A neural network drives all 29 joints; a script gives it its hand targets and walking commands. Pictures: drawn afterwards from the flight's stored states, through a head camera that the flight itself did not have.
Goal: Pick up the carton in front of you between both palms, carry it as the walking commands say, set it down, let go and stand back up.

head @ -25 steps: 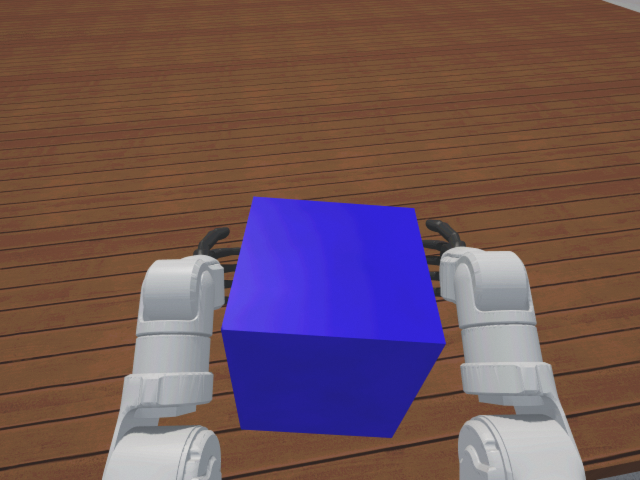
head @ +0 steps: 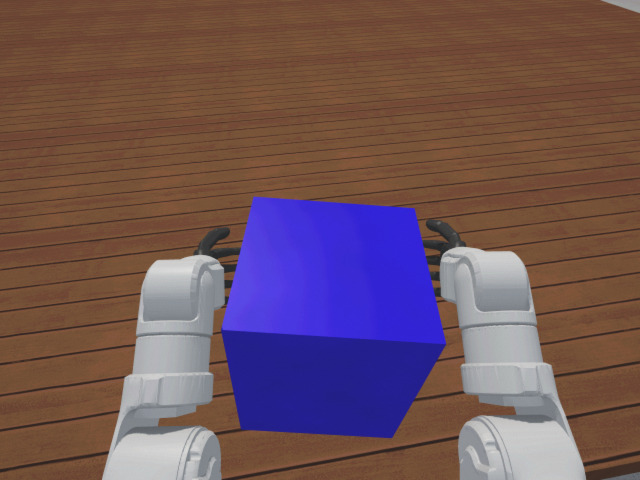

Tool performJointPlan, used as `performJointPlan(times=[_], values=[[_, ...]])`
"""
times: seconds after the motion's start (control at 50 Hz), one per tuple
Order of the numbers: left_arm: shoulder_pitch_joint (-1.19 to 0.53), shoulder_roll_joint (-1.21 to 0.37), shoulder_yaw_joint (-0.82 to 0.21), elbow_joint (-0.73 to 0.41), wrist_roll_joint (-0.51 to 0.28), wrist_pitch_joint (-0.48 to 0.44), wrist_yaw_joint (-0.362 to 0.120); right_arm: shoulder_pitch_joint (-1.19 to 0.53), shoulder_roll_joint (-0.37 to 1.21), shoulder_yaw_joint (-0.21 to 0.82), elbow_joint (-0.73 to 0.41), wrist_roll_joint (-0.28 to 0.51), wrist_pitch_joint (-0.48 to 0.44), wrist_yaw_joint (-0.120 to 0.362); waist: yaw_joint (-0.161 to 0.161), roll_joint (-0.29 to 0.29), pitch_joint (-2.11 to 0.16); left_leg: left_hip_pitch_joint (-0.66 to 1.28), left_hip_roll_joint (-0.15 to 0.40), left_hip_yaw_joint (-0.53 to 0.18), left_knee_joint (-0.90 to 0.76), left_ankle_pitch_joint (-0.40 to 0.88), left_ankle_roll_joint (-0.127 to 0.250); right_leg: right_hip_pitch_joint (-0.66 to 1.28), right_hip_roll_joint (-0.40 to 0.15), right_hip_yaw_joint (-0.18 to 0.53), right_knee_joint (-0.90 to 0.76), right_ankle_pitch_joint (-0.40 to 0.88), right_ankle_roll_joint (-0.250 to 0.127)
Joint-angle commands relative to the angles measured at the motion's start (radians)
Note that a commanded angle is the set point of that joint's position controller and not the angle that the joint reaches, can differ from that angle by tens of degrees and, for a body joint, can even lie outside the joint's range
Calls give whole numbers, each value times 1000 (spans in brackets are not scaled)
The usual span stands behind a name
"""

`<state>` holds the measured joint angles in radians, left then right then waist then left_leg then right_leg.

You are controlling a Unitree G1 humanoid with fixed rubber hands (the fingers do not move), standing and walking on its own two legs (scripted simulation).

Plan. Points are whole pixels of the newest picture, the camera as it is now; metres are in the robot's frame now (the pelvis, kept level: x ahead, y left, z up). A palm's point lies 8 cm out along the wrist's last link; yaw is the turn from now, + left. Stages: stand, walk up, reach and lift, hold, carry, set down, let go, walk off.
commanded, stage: carry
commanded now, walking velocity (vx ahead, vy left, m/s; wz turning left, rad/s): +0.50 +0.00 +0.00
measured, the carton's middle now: (325, 321) +0.34 +0.00 +0.04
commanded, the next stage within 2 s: none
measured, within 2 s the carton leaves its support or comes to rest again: neither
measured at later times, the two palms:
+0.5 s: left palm (183, 191) +0.46 +0.19 +0.17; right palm (402, 171) +0.49 -0.11 +0.18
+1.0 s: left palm (171, 105) +0.75 +0.28 +0.17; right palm (326, 88) +0.79 -0.02 +0.18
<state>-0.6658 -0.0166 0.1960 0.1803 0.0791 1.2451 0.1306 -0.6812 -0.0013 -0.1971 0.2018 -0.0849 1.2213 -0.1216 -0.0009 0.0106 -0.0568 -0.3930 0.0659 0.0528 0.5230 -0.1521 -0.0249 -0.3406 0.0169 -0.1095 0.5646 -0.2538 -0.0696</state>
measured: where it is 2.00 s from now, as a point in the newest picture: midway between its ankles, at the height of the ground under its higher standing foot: (276, 272)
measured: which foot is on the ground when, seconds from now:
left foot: down 0.00-0.92, up 0.94-1.00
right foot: down 0.00-0.64, up 0.66-0.90, down 0.92-1.00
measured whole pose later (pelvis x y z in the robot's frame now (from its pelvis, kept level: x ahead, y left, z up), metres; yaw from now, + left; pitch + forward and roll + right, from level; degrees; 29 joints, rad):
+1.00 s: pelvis +0.39 +0.09 +0.04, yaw +2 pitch +3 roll -4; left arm -0.82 -0.07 0.19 -0.02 0.12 1.29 0.18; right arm -0.75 -0.01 -0.33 -0.05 -0.05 1.27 -0.11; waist 0.11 -0.02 0.13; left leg -0.34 -0.12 -0.11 1.61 -0.19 0.02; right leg -0.75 0.12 -0.27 1.10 -0.44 -0.25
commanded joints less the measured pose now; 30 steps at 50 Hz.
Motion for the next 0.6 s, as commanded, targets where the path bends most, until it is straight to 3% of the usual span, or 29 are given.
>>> performJointPlan(times=[0.0, 0.04, 0.06, 0.08, 0.1, 0.14, 0.16, 0.18, 0.2, 0.22, 0.24, 0.28, 0.3, 0.32, 0.36, 0.38, 0.4, 0.44, 0.5, 0.52, 0.54, 0.56, 0.58], values=[[-777, -1102, -575, -148, -447, -38, -251, -746, 1154, 585, -132, 466, -13, 249, 15, -60, -353, 140, 32, -15, -5, -107, 64, 67, -169, 179, -215, -180, -33], [-804, -1085, -583, -187, -460, -31, -243, -787, 1144, 591, -160, 480, -3, 243, 31, -151, -332, 64, -31, 50, 129, -235, 66, 62, -212, 267, -294, -425, -77], [-824, -1074, -586, -208, -465, -25, -238, -808, 1132, 592, -173, 484, 4, 239, 34, -171, -322, 13, -33, 54, 202, -258, 70, 71, -244, 311, -309, -469, -108], [-848, -1058, -589, -224, -470, -17, -231, -829, 1117, 591, -184, 489, 13, 234, 31, -159, -321, -12, -23, 45, 228, -250, 80, 88, -261, 329, -292, -430, -135], [-863, -1041, -589, -241, -474, -7, -224, -841, 1098, 585, -192, 496, 23, 230, 22, -142, -329, 20, -19, 35, 176, -220, 98, 80, -252, 301, -264, -331, -146], [-861, -1003, -578, -230, -473, 19, -206, -822, 1050, 557, -173, 499, 49, 222, -3, -58, -351, 160, -13, 11, -22, -162, 126, 60, -181, 178, -109, -125, -107], [-848, -996, -569, -220, -471, 32, -201, -796, 1022, 541, -144, 486, 59, 220, -9, 49, -361, 229, 52, -105, -66, -157, 148, -13, -114, 98, -3, -76, -65], [-860, -985, -563, -220, -468, 46, -198, -762, 1012, 523, -110, 473, 67, 219, -19, 186, -362, 281, 143, -250, -153, -168, 185, -76, -56, 29, 117, -118, -28], [-869, -980, -553, -198, -470, 59, -197, -746, 1003, 501, -88, 464, 76, 219, -25, 236, -362, 328, 210, -355, -188, -184, 216, -140, -32, 11, 164, -173, -14], [-876, -979, -542, -173, -469, 68, -198, -756, 999, 490, -80, 461, 86, 219, -26, 206, -346, 338, 230, -365, -195, -173, 234, -161, -29, 7, 142, -192, -16], [-885, -982, -529, -153, -467, 74, -200, -781, 1003, 487, -84, 462, 93, 220, -20, 161, -341, 310, 219, -320, -185, -144, 228, -110, -24, 0, 64, -176, -23], [-886, -1000, -506, -110, -468, 81, -208, -810, 1018, 479, -82, 453, 101, 218, 7, 84, -336, 209, 138, -156, -86, -87, 177, 94, -25, 16, -106, -93, -39], [-881, -1015, -499, -88, -465, 79, -213, -829, 1030, 476, -80, 449, 103, 217, 21, 17, -331, 158, 84, -77, -27, -52, 150, 169, -63, 83, -135, -32, -52], [-890, -1020, -496, -83, -463, 75, -217, -852, 1046, 475, -81, 447, 103, 216, 35, -95, -336, 59, 33, 4, 92, -54, 116, 279, -136, 182, -123, 111, -74], [-872, -1025, -474, -49, -467, 75, -221, -871, 1048, 449, -66, 440, 107, 213, 74, -235, -359, -193, -13, 74, 309, -242, 78, 485, -292, 406, -163, 341, -173], [-894, -1036, -474, -58, -474, 76, -222, -888, 1047, 437, -61, 435, 108, 210, 89, -245, -344, -318, -38, 84, 367, -325, 66, 560, -338, 475, -176, 436, -216], [-939, -1054, -479, -86, -487, 77, -222, -903, 1043, 432, -67, 426, 107, 207, 106, -195, -330, -397, -39, 71, 422, -367, 67, 609, -354, 490, -178, 486, -235], [-1013, -1070, -500, -151, -519, 77, -221, -897, 1039, 420, -74, 417, 111, 201, 114, -131, -337, -461, -30, 45, 510, -375, 81, 645, -353, 461, -183, 454, -223], [-1048, -1076, -513, -198, -542, 78, -219, -871, 1002, 393, -82, 391, 117, 190, 103, -137, -356, -492, -23, 20, 602, -373, 93, 636, -332, 374, -184, 406, -189], [-1058, -1094, -523, -194, -548, 85, -221, -871, 1007, 390, -74, 383, 121, 187, 92, -138, -356, -543, -30, 1, 618, -383, 95, 692, -311, 332, -147, 535, -172], [-1049, -1107, -529, -177, -554, 88, -223, -863, 995, 384, -69, 374, 126, 185, 102, -147, -363, -558, -33, -17, 558, -411, 98, 743, -299, 304, -84, 724, -156], [-1038, -1116, -532, -151, -552, 89, -224, -854, 993, 376, -53, 363, 128, 185, 71, -131, -388, -461, -36, -43, 371, -410, 109, 739, -266, 226, 31, 1023, -127], [-1027, -1135, -534, -126, -553, 88, -226, -860, 980, 369, -52, 351, 128, 186, -16, -108, -454, -240, -52, -41, -17, -263, 96, 706, -222, 116, 234, 1326, -86]])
